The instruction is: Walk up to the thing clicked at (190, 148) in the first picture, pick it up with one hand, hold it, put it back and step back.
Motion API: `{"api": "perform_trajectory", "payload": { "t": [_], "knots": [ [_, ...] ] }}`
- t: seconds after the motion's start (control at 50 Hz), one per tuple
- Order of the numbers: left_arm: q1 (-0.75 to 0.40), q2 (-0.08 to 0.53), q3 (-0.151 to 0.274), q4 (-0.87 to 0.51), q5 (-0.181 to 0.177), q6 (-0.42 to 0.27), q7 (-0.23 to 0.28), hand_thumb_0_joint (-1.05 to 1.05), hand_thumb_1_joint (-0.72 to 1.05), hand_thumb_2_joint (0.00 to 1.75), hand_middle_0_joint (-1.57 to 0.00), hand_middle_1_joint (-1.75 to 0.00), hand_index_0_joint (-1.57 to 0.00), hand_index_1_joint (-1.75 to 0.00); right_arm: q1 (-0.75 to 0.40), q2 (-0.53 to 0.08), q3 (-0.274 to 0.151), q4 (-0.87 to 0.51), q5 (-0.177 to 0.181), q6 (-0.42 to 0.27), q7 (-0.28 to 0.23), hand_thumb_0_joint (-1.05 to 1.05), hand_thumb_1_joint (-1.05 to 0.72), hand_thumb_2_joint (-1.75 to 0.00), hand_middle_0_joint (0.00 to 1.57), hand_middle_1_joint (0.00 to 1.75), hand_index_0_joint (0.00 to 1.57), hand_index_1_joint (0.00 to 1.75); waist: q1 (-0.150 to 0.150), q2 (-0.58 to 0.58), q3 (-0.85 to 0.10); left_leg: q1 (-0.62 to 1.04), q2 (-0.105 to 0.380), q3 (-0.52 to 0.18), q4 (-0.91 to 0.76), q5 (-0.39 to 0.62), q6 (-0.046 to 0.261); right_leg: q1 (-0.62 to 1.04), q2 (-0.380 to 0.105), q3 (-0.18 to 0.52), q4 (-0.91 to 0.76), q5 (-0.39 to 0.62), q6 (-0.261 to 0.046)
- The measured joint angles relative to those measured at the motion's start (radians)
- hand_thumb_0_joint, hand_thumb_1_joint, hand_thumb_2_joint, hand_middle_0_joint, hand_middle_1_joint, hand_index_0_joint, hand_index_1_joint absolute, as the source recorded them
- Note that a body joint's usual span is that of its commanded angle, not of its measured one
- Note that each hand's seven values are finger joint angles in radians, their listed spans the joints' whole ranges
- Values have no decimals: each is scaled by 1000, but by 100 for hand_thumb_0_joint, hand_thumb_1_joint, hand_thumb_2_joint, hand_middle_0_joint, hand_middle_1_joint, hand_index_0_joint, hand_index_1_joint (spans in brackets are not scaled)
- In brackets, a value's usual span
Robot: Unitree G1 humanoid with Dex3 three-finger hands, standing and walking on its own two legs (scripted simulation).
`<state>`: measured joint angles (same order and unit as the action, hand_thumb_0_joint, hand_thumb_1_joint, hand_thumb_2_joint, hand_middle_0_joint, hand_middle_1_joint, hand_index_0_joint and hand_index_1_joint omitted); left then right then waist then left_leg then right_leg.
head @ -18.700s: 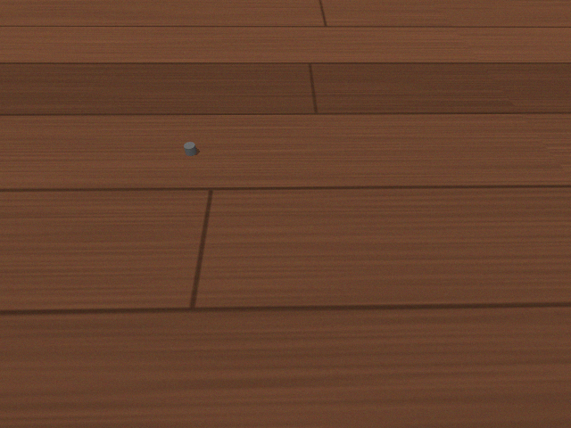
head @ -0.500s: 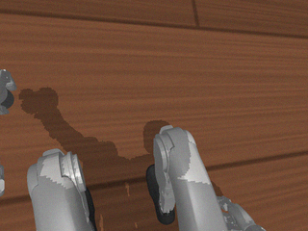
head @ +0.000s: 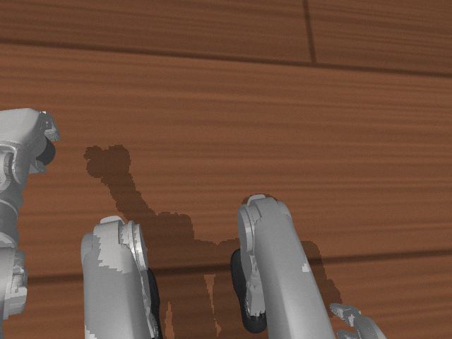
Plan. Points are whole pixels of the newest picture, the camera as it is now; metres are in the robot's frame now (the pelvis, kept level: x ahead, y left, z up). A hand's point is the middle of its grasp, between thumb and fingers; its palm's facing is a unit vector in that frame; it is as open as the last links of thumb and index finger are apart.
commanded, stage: lift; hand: left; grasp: from above
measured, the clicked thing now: (32, 148) +0.47 +0.30 -0.15
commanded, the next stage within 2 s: hold in 1.32 s
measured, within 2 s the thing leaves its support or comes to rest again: neither
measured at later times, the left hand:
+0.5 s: hand out of the picture +0.38 +0.29 +0.06, palm faces -0.43 -0.11 -0.90, open 7.8 cm
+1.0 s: hand out of the picture +0.36 +0.26 +0.23, palm faces -0.45 -0.11 -0.89, open 7.7 cm
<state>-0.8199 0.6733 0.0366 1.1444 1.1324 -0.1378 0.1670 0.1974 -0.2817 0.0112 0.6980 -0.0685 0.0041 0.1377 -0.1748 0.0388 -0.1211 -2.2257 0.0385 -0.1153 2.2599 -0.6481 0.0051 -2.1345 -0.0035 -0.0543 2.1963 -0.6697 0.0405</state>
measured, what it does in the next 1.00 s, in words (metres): rises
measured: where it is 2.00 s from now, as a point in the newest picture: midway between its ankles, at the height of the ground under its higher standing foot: (201, 316)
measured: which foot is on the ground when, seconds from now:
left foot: down 0.00-1.00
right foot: down 0.00-1.00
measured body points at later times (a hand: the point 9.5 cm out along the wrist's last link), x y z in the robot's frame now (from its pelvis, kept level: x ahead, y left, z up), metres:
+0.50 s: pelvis +0.00 +0.00 +0.15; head +0.16 +0.04 +0.57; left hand +0.40 +0.29 +0.11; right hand +0.15 -0.25 +0.03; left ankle +0.09 +0.13 -0.34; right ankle +0.10 -0.13 -0.34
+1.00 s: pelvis +0.05 +0.01 +0.31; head +0.12 +0.02 +0.75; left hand +0.37 +0.27 +0.28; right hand +0.17 -0.25 +0.19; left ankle +0.09 +0.13 -0.34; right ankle +0.10 -0.13 -0.34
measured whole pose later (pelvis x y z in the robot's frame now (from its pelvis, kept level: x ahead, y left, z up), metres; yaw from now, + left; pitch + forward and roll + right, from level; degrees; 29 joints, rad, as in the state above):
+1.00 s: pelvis +0.05 +0.01 +0.31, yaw +5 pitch +16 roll -2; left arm -0.36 0.42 -0.18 0.82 0.99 0.02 0.13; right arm 0.23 -0.24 -0.03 0.73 0.03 -0.01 -0.05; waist -0.06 0.04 -0.13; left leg -0.96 0.06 0.00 1.15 -0.46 0.00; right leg -0.92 -0.01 -0.01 1.11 -0.46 0.03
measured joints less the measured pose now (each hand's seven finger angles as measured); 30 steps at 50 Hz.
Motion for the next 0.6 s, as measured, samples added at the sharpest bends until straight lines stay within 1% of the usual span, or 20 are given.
{"api": "perform_trajectory", "payload": {
  "t": [0.16,0.22,0.28,0.46,0.6],
  "knots": [
    [107,-36,-42,-160,-53,28,-55,-3,27,31,-69,-69,-85,-58,-16,4,-24,-27,33,17,-33,1,-91,-90,21,30,20,30,44,6,-40,110,2,18,-114,7,5,105,-5,7,-111,9,1],
    [152,-49,-54,-226,-77,43,-70,-3,28,31,-69,-70,-84,-58,-27,6,-30,-37,43,23,-47,1,-91,-90,21,30,20,30,57,5,-46,168,3,24,-164,10,6,161,-7,8,-160,13,1],
    [193,-65,-66,-282,-92,58,-81,-3,28,31,-68,-70,-84,-58,-37,9,-35,-42,53,28,-63,1,-91,-90,21,30,20,30,68,5,-52,231,2,29,-219,15,6,223,-9,9,-215,18,1],
    [308,-107,-106,-404,-131,116,-108,-3,27,32,-68,-70,-84,-58,-64,25,-38,-43,75,39,-107,1,-91,-90,21,30,20,30,87,3,-50,473,7,47,-421,39,4,455,-11,13,-414,49,-2],
    [408,-150,-139,-471,-146,136,-114,-2,28,30,-68,-69,-85,-57,-53,37,-32,-28,91,36,-139,1,-91,-90,21,30,20,30,99,7,-46,699,14,66,-610,71,4,672,-8,20,-602,89,-4]
  ]
}}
